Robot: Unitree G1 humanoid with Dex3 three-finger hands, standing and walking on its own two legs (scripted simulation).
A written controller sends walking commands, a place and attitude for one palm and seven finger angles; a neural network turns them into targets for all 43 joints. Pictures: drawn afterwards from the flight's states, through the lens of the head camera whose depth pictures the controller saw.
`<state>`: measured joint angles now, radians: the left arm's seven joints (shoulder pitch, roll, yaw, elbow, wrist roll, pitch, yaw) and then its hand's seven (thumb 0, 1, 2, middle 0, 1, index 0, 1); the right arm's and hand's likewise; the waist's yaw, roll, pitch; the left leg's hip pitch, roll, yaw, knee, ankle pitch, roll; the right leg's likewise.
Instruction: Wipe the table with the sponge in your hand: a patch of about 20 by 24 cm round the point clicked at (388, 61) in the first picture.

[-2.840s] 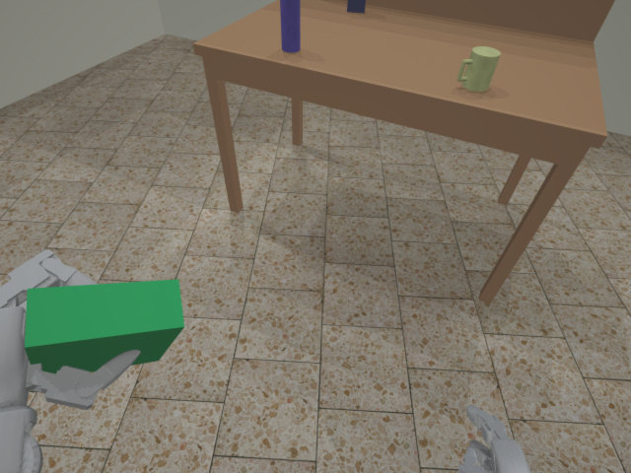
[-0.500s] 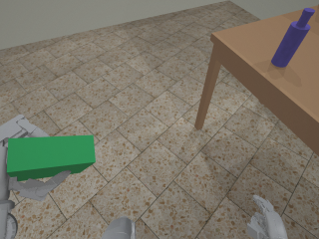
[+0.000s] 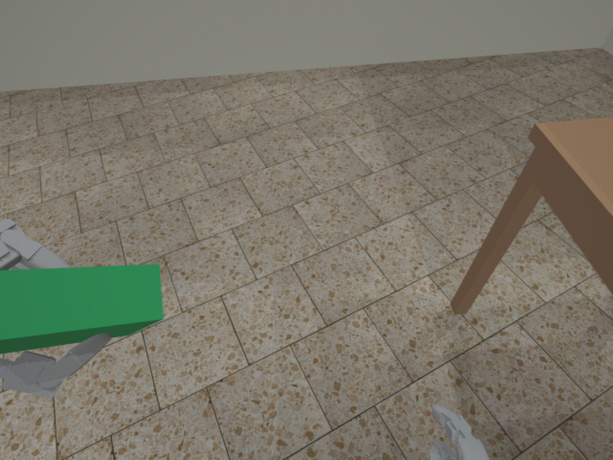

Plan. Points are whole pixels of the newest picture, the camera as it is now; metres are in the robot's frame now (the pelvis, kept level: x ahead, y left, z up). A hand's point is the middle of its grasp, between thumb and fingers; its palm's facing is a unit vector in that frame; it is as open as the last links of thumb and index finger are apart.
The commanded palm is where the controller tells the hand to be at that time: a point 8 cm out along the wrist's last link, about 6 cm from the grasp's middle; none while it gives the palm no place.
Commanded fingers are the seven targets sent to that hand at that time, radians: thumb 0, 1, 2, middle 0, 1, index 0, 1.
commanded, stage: walk to a spot facing it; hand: left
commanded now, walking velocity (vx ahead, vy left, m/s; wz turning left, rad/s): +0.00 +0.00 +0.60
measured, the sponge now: (96, 308) +0.21 +0.21 +0.18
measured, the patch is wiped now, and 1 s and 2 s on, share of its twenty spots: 0.00 0.00 0.00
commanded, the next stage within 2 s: none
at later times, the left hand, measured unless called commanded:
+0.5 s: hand (25, 320) +0.19 +0.27 +0.18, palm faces +0.60 -0.66 -0.45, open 9.2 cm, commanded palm +0.12 +0.29 +0.18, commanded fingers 0.00 0.10 1.30 -1.20 -1.60 -1.20 -1.60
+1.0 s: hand out of the picture +0.08 +0.20 +0.16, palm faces +0.80 -0.43 -0.43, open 9.2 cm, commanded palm +0.01 +0.20 +0.18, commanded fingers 0.00 0.10 1.30 -1.20 -1.60 -1.20 -1.60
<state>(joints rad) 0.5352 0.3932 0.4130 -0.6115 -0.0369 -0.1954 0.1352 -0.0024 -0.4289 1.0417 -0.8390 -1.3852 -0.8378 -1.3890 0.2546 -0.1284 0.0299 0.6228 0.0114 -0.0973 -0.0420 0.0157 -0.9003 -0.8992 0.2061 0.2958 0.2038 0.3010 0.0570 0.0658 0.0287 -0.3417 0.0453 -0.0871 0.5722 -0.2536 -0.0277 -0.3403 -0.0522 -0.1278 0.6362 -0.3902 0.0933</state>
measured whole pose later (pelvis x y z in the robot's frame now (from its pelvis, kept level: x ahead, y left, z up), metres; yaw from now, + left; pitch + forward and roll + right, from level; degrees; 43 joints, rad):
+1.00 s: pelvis +0.04 -0.12 +0.01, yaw +36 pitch -1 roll +3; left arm 0.47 0.31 0.31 -0.43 -0.05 -0.10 0.13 0.00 -0.44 1.04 -0.85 -1.37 -0.85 -1.37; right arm 0.18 -0.24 -0.01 0.66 0.01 -0.07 -0.06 0.02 -0.90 -0.90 0.20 0.30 0.20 0.30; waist 0.02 0.04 0.03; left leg -0.56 -0.03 -0.02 1.20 -0.40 -0.07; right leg -0.22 -0.06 -0.17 0.53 -0.31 -0.06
